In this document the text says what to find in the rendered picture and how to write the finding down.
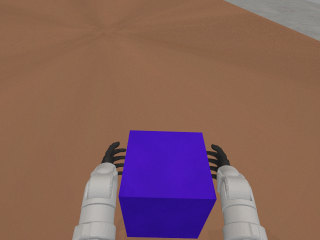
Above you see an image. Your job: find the robot right forearm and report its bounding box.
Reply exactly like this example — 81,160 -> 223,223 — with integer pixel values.
216,165 -> 268,240

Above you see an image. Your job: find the carton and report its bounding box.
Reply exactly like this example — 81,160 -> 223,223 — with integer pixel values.
118,130 -> 217,239

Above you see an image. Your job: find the left robot hand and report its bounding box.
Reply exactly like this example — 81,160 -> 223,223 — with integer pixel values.
101,141 -> 126,175

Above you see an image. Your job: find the robot left forearm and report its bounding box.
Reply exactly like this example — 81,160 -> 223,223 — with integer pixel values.
72,162 -> 118,240

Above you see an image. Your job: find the right robot hand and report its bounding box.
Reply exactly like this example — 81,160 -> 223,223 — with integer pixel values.
206,144 -> 230,179

